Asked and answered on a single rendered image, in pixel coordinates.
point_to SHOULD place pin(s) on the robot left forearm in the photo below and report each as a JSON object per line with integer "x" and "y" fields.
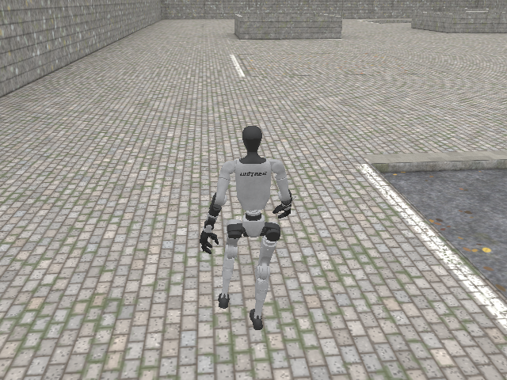
{"x": 212, "y": 216}

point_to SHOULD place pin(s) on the robot left foot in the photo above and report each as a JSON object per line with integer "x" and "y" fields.
{"x": 223, "y": 302}

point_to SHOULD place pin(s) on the robot right forearm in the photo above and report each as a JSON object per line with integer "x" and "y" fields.
{"x": 287, "y": 204}

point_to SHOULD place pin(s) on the right robot hand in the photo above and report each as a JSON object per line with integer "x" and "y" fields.
{"x": 280, "y": 208}

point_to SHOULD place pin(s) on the robot right foot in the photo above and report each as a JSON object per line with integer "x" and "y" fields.
{"x": 257, "y": 323}

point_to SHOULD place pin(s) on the left robot hand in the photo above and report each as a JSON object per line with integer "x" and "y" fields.
{"x": 204, "y": 241}

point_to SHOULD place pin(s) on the robot foot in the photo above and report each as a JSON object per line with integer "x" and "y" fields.
{"x": 257, "y": 323}
{"x": 223, "y": 302}

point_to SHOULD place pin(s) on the robot left upper arm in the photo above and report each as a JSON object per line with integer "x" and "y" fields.
{"x": 223, "y": 182}

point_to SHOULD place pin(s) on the robot right upper arm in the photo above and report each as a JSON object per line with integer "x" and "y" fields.
{"x": 281, "y": 179}

